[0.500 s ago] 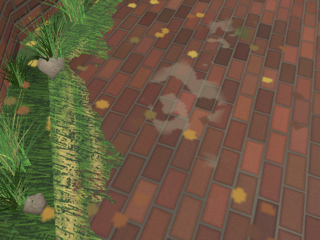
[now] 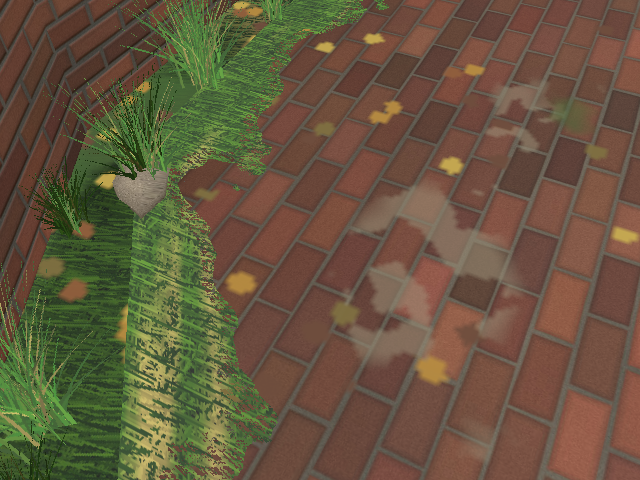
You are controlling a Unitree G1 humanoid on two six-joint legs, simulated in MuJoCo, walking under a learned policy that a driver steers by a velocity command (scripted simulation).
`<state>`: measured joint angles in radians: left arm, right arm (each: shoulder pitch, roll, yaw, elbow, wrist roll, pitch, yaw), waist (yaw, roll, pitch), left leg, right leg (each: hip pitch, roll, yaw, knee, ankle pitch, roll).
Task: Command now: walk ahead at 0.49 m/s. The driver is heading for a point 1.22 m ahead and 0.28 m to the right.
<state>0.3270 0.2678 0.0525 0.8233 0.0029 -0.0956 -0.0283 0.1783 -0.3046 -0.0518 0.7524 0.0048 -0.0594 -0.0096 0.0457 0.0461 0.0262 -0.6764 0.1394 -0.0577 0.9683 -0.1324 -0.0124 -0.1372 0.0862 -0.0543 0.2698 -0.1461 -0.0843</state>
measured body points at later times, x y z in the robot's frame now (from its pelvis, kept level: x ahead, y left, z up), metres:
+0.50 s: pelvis +0.29 +0.07 +0.00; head +0.31 +0.08 +0.45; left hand +0.41 +0.34 -0.12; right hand +0.35 -0.21 -0.11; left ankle +0.29 +0.16 -0.75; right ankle +0.34 -0.10 -0.66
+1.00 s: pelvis +0.56 -0.02 -0.01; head +0.59 -0.04 +0.44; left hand +0.75 +0.21 -0.11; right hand +0.63 -0.33 -0.11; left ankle +0.62 +0.15 -0.66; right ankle +0.57 -0.09 -0.75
